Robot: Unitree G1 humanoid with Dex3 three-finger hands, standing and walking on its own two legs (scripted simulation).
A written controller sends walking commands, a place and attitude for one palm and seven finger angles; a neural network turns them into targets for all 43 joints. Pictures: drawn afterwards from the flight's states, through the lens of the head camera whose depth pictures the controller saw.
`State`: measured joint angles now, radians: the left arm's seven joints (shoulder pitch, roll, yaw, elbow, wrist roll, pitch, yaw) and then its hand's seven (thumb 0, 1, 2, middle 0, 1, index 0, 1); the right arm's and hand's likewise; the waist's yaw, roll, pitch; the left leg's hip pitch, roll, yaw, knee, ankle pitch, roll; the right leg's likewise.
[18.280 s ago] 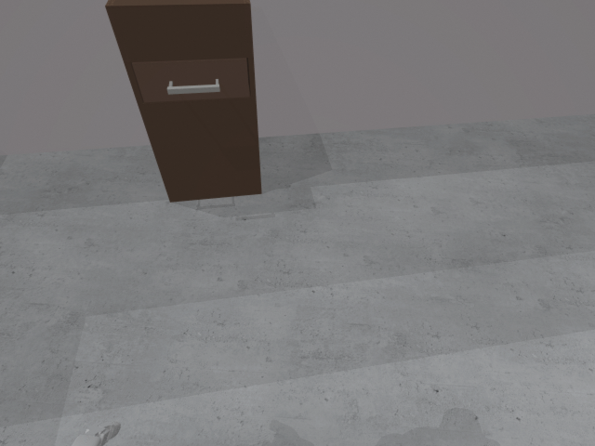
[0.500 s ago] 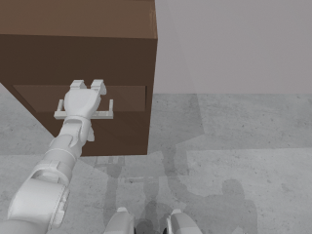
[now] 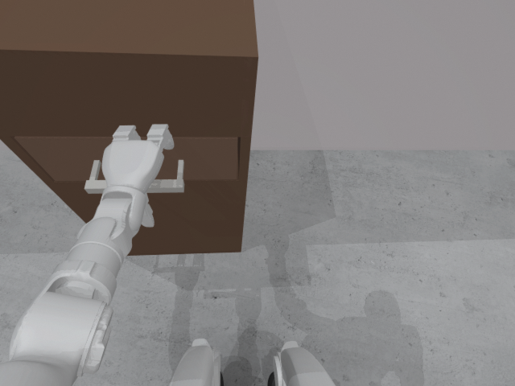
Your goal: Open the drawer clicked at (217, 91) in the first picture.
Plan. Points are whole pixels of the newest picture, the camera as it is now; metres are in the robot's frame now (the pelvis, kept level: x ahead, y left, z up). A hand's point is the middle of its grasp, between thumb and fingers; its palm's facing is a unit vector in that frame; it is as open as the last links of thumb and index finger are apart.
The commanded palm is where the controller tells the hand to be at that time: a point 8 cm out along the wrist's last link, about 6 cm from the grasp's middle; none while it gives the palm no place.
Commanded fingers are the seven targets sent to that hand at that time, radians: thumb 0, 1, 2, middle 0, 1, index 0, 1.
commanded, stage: move the hooked fingers above the handle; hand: left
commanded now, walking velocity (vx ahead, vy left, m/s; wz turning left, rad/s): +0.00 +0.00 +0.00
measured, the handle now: (137, 176) +0.50 +0.21 -0.08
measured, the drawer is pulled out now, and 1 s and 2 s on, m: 0.00 0.00 0.00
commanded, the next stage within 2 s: lower the fingers behind the handle in 1.58 s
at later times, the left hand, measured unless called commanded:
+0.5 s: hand (151, 176) +0.46 +0.17 -0.02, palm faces +0.04 -0.13 -0.99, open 13.8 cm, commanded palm +0.43 +0.20 +0.03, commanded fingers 0.00 -0.50 0.30 -0.30 -1.20 -0.30 -1.20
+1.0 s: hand (154, 176) +0.46 +0.16 -0.02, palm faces +0.04 -0.12 -0.99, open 13.8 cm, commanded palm +0.43 +0.20 +0.03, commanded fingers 0.00 -0.50 0.30 -0.30 -1.20 -0.30 -1.20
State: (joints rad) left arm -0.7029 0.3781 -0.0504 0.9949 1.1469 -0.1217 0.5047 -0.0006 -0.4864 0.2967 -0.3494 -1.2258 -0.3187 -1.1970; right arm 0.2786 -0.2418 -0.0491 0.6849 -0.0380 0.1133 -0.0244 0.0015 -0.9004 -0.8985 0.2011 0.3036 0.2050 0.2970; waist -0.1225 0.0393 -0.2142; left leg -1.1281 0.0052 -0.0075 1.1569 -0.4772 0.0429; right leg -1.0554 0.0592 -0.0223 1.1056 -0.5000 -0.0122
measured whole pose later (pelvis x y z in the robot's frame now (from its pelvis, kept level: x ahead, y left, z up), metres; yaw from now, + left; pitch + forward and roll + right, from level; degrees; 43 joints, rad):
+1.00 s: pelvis +0.00 +0.00 +0.00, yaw +0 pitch +25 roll -3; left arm -0.70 0.36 -0.04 0.99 1.16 -0.12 0.53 0.00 -0.49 0.30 -0.35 -1.24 -0.32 -1.20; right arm 0.26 -0.25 -0.04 0.66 -0.04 0.12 -0.03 0.00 -0.90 -0.90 0.20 0.30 0.20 0.30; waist -0.13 0.04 -0.21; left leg -1.13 0.01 0.00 1.16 -0.47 0.04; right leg -1.07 0.06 -0.02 1.12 -0.50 -0.01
